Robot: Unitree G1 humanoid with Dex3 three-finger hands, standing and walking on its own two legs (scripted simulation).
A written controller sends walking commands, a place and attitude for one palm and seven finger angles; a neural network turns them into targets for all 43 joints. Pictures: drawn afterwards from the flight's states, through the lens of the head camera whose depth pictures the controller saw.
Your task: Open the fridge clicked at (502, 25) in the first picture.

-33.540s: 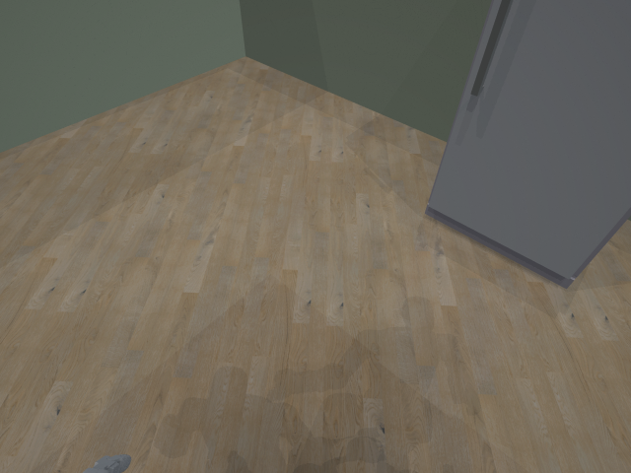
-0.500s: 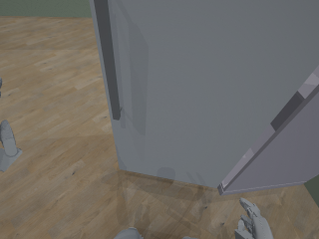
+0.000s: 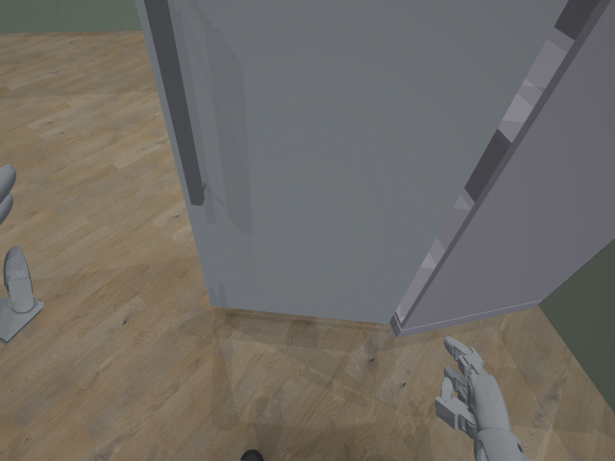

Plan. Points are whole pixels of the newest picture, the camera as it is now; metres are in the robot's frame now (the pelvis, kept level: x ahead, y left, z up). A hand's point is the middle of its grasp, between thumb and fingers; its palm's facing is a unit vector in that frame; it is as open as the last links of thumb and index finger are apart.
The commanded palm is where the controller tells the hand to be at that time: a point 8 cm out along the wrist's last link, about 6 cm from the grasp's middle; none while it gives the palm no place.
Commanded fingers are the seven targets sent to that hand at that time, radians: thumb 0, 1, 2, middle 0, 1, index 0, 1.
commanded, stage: step back with the hand held close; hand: left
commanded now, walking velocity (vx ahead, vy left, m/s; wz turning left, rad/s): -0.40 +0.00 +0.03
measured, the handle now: (182, 105) +0.63 +0.26 +0.10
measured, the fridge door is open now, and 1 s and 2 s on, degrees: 72 72 72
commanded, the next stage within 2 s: stop stepping back and stand still in 0.10 s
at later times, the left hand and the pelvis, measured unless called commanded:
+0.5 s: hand out of the picture +0.07 +0.25 +0.17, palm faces +0.46 -0.78 -0.43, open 7.4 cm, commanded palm +0.00 +0.29 +0.18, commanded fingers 0.00 0.90 0.90 -0.20 -0.30 -0.20 -0.30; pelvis -0.13 -0.02 +0.00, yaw +1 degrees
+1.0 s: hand out of the picture +0.04 +0.24 +0.18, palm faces +0.50 -0.76 -0.42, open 7.4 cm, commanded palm -0.02 +0.28 +0.18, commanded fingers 0.00 0.90 0.90 -0.20 -0.30 -0.20 -0.30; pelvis -0.15 -0.03 -0.01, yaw +2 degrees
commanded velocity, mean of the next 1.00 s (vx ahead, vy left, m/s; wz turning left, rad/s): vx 0.07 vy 0.02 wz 0.00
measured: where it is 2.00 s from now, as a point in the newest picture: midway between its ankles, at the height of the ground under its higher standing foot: outside the picture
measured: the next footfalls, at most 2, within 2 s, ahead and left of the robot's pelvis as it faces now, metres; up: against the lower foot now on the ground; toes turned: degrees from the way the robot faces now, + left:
right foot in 0.12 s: -0.03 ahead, -0.12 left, +0.00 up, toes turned +0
left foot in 0.38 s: -0.13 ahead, +0.09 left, +0.00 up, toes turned +4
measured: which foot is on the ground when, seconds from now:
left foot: down 0.00-0.12, up 0.14-0.36, down 0.38-0.66, up 0.68-0.92, down 0.94-1.00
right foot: up 0.00-0.10, down 0.12-0.40, up 0.42-0.62, down 0.64-1.00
